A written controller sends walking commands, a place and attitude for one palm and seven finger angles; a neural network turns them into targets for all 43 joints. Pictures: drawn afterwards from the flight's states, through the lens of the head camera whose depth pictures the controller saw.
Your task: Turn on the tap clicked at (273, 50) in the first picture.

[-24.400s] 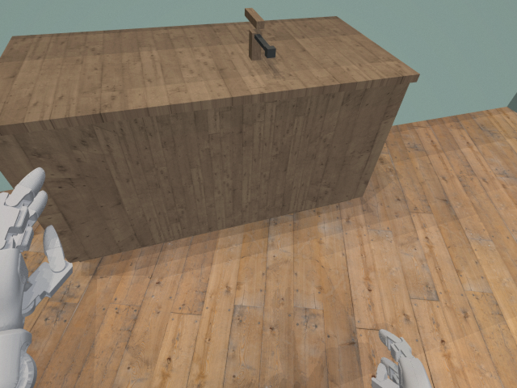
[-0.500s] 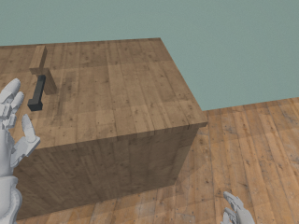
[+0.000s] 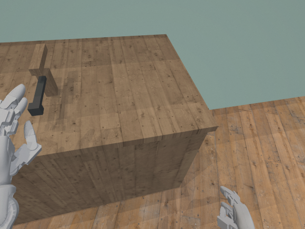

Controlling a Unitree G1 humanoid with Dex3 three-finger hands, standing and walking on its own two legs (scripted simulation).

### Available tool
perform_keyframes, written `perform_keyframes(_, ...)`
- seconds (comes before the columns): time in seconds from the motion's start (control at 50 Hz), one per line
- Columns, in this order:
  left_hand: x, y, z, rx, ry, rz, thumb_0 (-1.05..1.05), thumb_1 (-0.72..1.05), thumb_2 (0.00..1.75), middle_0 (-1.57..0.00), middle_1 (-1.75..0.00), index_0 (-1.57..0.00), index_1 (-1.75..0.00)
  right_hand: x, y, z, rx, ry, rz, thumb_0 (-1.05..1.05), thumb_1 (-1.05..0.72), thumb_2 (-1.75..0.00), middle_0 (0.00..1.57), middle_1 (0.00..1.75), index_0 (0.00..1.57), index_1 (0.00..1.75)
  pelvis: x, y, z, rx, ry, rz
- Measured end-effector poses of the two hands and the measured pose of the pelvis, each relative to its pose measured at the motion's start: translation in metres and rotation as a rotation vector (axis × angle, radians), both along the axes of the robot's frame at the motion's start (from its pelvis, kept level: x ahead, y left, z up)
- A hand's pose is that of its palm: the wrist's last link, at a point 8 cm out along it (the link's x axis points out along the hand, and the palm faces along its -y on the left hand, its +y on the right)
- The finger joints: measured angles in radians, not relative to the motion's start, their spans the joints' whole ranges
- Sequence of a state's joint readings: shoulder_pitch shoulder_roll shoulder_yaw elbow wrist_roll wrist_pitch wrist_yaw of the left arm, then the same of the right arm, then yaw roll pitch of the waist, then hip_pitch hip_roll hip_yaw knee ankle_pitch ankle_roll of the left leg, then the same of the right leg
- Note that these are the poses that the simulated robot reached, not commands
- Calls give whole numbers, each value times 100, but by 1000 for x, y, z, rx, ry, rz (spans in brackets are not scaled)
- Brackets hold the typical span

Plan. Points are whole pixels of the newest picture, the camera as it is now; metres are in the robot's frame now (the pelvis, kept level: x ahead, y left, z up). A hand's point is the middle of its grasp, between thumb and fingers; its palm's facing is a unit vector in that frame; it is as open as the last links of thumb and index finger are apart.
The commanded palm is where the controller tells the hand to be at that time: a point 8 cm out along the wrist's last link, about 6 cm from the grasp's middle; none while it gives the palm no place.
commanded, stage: look again from close up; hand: left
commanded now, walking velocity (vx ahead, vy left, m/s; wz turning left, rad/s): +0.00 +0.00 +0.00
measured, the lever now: (36, 108) +0.37 +0.37 +0.07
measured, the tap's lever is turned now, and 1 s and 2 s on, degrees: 0 0 0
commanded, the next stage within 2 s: come to a stop and stand still in 0.08 s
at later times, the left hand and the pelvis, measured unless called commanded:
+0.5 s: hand (46, 159) +0.20 +0.23 +0.15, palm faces +0.30 -0.88 -0.38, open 7.4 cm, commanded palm +0.15 +0.29 +0.17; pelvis -0.01 +0.01 +0.00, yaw +0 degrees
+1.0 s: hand (45, 152) +0.21 +0.24 +0.15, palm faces +0.38 -0.86 -0.34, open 7.4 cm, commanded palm +0.15 +0.27 +0.17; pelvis -0.01 -0.01 +0.00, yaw +1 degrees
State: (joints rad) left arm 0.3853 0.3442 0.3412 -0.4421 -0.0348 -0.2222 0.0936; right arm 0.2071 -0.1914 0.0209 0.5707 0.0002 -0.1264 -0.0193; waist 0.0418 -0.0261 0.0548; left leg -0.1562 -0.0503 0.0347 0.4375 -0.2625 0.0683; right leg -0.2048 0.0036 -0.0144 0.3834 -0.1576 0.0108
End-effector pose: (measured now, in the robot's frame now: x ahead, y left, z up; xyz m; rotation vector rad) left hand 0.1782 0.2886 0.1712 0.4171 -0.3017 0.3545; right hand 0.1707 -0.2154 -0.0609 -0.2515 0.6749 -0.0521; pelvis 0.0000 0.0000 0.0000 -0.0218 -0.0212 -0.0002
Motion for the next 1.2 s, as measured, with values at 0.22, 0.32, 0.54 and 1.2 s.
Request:
perform_keyframes(0.22,0,4,-9,-24,35,7,1,89,90,-21,-31,-21,-30,-1,5,0,-2,11,-4,1,-90,-90,21,30,20,30,-1,3,0,-2,-2,6)
perform_keyframes(0.32,12,39,30,147,-133,62,1,89,90,-21,-31,-22,-30,-8,8,-4,-11,31,65,1,-90,-90,20,30,20,30,-11,-2,-3,1,10,16)
perform_keyframes(0.54,-19,-9,-18,19,93,-61,1,89,90,-21,-31,-22,-30,-32,-1,-15,53,14,-44,1,-90,-90,20,30,20,30,-13,1,-5,12,-11,7)
perform_keyframes(1.2,-9,-10,6,13,-28,3,1,89,90,-21,-31,-21,-30,-7,-14,-3,-7,12,-1,1,-90,-90,20,30,20,30,-1,-10,0,0,-6,18)
